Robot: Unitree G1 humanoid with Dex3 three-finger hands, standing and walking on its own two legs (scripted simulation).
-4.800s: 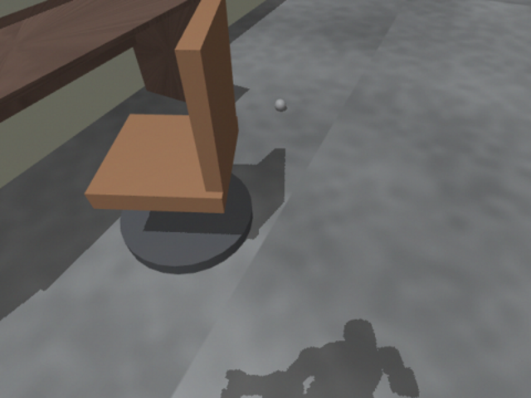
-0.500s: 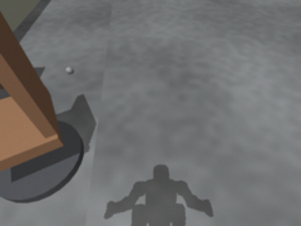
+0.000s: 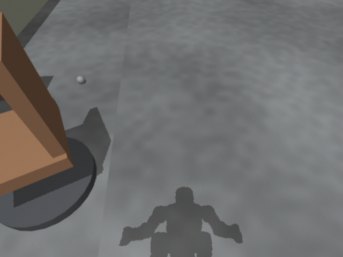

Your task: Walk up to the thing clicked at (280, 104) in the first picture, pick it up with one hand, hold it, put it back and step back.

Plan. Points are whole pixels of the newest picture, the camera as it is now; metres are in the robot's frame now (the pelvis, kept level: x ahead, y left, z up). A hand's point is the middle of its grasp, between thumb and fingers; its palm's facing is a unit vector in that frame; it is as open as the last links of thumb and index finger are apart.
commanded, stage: stand
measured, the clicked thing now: (80, 79) +1.76 +0.89 -0.74
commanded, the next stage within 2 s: walk up in 0.94 s
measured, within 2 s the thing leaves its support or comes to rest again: neither
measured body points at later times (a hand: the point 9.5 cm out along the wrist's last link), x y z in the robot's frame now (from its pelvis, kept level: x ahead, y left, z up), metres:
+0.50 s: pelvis +0.00 +0.00 +0.00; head +0.02 +0.00 +0.45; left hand +0.08 +0.30 -0.14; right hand +0.08 -0.30 -0.13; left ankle -0.01 +0.12 -0.75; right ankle -0.01 -0.15 -0.75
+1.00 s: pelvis +0.01 +0.00 +0.00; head +0.03 +0.00 +0.45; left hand +0.08 +0.31 -0.14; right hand +0.09 -0.30 -0.13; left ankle -0.01 +0.12 -0.75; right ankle -0.01 -0.15 -0.74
